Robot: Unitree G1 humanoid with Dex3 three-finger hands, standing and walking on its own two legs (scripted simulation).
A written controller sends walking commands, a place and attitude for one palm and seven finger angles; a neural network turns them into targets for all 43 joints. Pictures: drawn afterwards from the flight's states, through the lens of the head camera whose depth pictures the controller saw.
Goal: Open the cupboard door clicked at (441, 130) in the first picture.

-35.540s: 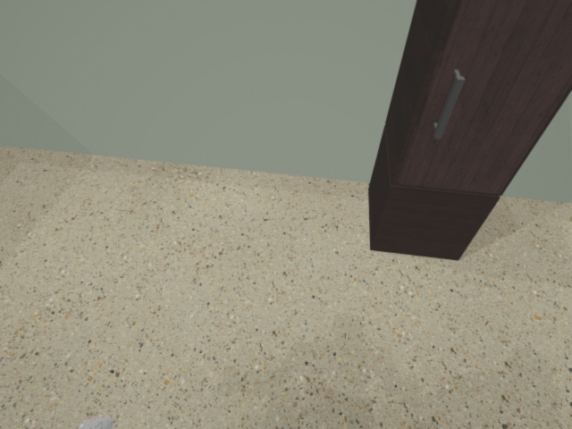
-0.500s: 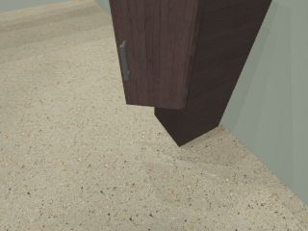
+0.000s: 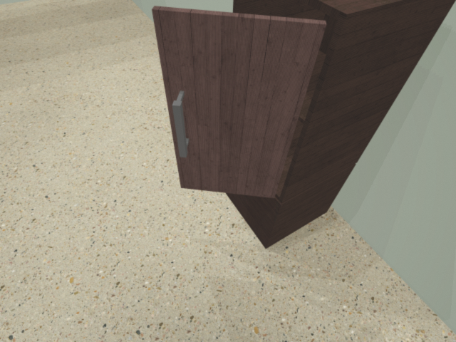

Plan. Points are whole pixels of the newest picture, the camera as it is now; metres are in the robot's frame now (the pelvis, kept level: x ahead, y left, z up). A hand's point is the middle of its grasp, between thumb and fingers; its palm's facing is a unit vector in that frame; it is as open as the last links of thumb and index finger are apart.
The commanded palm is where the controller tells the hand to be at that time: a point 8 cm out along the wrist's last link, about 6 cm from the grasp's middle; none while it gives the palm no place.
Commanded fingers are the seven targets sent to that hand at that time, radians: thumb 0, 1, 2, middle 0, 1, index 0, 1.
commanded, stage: come to a stop and stand still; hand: left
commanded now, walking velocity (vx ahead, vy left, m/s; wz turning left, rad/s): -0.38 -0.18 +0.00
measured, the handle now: (182, 126) +0.61 +0.16 -0.01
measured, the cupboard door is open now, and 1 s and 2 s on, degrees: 53 53 53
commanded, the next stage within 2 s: look again from close up in 0.98 s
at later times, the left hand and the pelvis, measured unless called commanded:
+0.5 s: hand out of the picture +0.15 +0.22 -0.18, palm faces +0.05 -0.98 -0.20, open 7.4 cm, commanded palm none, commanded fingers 0.00 0.90 0.90 -0.20 -0.30 -0.20 -0.30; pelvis +0.07 +0.02 +0.00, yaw +1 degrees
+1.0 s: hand out of the picture +0.08 +0.17 -0.17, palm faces -0.02 -0.97 -0.23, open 7.4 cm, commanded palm none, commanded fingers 0.00 0.90 0.90 -0.20 -0.30 -0.20 -0.30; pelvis +0.04 -0.01 +0.00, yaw +0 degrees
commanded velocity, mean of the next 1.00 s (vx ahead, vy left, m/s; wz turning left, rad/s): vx -0.10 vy -0.02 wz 0.00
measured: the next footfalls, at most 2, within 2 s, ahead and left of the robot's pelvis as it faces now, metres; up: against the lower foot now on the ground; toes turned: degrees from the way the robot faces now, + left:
right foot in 0.10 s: +0.09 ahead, -0.12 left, +0.00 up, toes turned -4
right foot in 0.74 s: +0.03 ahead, -0.13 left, +0.00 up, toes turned -1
